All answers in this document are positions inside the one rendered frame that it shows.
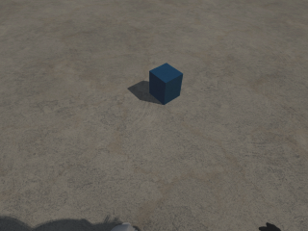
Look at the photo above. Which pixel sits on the carton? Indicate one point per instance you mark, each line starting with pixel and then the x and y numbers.
pixel 165 83

